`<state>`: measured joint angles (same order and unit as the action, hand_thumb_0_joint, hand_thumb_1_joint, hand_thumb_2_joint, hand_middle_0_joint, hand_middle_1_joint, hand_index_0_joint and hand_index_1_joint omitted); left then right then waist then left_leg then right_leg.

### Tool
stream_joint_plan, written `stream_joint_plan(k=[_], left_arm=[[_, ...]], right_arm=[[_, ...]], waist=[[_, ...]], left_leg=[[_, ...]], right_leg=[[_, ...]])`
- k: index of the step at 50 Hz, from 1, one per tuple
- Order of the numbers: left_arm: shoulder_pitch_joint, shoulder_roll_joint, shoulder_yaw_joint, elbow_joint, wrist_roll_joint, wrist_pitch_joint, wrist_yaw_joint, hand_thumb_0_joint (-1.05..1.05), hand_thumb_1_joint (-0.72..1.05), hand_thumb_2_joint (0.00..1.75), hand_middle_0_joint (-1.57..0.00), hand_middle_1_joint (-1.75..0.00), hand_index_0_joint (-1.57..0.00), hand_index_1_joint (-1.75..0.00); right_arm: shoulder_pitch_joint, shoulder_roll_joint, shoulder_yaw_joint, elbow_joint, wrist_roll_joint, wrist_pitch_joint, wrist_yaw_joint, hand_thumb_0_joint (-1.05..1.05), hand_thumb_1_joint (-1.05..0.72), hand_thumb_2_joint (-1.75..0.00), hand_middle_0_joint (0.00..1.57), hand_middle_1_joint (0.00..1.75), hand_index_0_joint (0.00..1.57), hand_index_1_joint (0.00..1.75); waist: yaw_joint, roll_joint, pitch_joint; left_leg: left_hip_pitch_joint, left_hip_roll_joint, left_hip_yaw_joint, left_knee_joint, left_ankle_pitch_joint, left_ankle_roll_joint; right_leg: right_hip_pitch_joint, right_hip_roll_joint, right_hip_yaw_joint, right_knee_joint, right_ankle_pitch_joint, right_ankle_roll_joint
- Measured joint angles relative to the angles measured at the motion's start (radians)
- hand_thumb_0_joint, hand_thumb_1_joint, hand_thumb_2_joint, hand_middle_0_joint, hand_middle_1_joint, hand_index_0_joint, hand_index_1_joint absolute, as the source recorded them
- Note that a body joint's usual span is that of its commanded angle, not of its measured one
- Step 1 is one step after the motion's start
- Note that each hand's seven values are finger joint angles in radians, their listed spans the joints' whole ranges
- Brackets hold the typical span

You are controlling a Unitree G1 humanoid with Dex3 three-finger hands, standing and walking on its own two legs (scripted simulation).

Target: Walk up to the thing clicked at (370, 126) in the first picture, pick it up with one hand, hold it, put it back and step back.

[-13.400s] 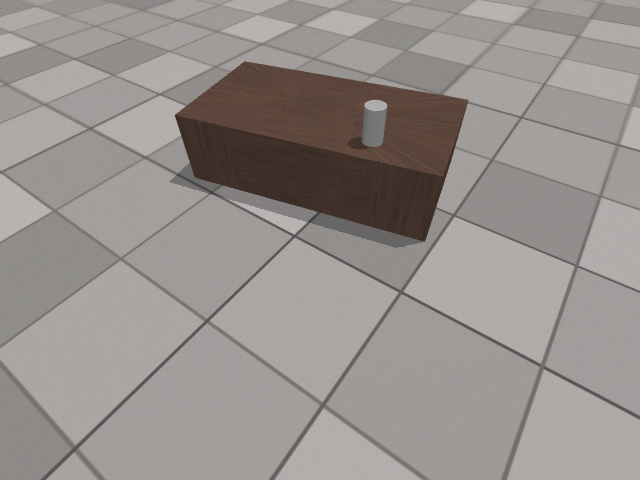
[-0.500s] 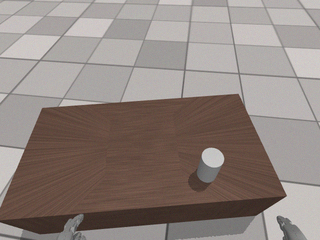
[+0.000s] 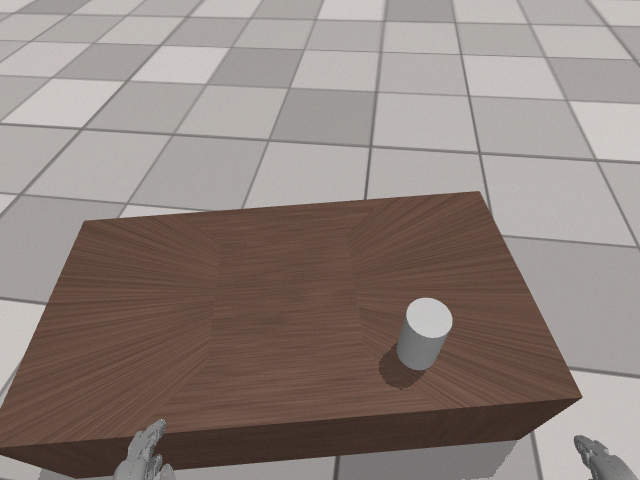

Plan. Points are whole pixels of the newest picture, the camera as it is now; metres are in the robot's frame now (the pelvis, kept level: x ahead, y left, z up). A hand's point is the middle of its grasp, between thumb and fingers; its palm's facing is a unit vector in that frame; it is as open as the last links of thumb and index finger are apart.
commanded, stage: go down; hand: right
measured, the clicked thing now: (422, 335) +0.46 -0.18 -0.28
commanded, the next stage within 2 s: approach in 1.80 s
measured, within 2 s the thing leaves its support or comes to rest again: neither
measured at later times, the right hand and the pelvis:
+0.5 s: hand (589, 412) +0.23 -0.31 -0.04, palm faces +0.14 +0.95 -0.28, open 17.4 cm; pelvis -0.03 +0.01 +0.00, yaw +0 degrees
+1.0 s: hand (604, 341) +0.31 -0.35 -0.01, palm faces +0.15 +0.97 -0.17, open 17.4 cm; pelvis -0.04 +0.00 -0.01, yaw +2 degrees
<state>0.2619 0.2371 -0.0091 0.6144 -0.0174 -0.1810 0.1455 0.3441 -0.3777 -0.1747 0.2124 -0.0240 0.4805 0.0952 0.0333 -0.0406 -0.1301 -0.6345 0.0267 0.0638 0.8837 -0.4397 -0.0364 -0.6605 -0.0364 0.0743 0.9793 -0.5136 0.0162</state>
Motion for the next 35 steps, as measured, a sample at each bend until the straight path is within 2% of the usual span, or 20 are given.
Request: stream_joint_plan(k=[9,15,21,27,35], left_arm=[[0.007,0.004,-0.004,-0.009,0.002,-0.025,0.023,0.01,0.90,0.89,-0.19,-0.30,-0.20,-0.30],[0.003,0.008,-0.008,0.009,0.007,-0.050,0.040,0.01,0.91,0.89,-0.20,-0.30,-0.20,-0.30],[-0.011,0.014,-0.020,0.050,0.009,-0.063,0.051,0.01,0.90,0.89,-0.20,-0.30,-0.20,-0.30],[-0.003,0.030,-0.018,0.068,0.012,-0.056,0.039,0.01,0.90,0.89,-0.20,-0.30,-0.21,-0.30],[0.049,0.055,0.002,0.075,0.021,-0.018,0.008,0.01,0.90,0.90,-0.20,-0.30,-0.20,-0.30]], right_arm=[[0.020,-0.016,-0.024,-0.035,0.013,0.006,0.022,-0.01,0.54,-0.03,0.05,0.05,0.06,0.05],[-0.051,-0.038,-0.060,-0.001,0.025,-0.024,0.032,-0.01,0.53,-0.04,0.05,0.05,0.06,0.05],[-0.240,-0.098,-0.130,0.148,0.051,-0.097,0.075,-0.01,0.53,-0.04,0.05,0.05,0.06,0.05],[-0.418,-0.171,-0.197,0.354,0.065,-0.176,0.163,-0.01,0.52,-0.04,0.05,0.05,0.05,0.05],[-0.557,-0.237,-0.286,0.573,0.068,-0.347,0.272,-0.01,0.51,-0.05,0.04,0.05,0.05,0.05]], waist=[[0.001,0.000,-0.006],[-0.002,0.006,0.007],[0.007,0.015,0.023],[0.026,0.015,0.038],[0.028,0.021,0.058]], left_leg=[[-0.017,-0.002,0.004,0.018,0.002,0.003],[-0.027,0.000,0.010,0.033,0.003,0.006],[-0.035,-0.001,0.013,0.036,0.014,0.009],[-0.052,-0.006,0.002,0.021,0.035,0.010],[-0.108,-0.006,-0.019,0.034,0.045,0.008]], right_leg=[[-0.019,-0.002,0.006,0.020,0.002,0.002],[-0.030,0.001,0.013,0.032,0.007,0.004],[-0.040,0.001,0.016,0.034,0.019,0.007],[-0.051,-0.004,0.005,0.019,0.036,0.007],[-0.095,-0.004,-0.015,0.022,0.044,0.002]])
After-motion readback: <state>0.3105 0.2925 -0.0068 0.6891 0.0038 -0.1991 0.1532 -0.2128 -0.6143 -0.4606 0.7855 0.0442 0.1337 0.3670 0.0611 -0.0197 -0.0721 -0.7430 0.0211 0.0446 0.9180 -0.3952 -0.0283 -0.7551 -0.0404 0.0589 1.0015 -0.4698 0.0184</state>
